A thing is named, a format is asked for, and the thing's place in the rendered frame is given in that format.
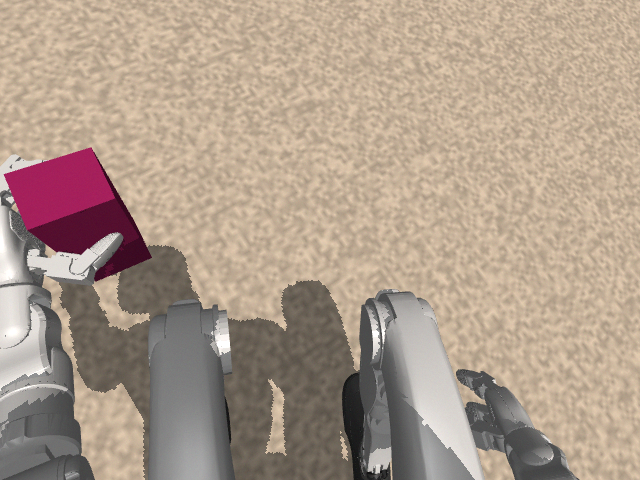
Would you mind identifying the right robot hand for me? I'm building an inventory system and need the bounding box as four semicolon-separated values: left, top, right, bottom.
456;369;535;453

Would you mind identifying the right robot arm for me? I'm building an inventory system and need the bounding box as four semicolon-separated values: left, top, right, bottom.
504;428;579;480

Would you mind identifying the left robot arm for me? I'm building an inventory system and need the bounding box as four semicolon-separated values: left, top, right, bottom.
0;282;95;480

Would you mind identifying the carton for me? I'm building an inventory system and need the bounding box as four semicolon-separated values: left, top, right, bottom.
4;147;152;281

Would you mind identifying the left robot hand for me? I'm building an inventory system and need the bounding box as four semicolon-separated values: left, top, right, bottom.
0;154;123;287

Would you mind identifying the right robot foot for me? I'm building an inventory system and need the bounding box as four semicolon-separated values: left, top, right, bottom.
342;373;391;480

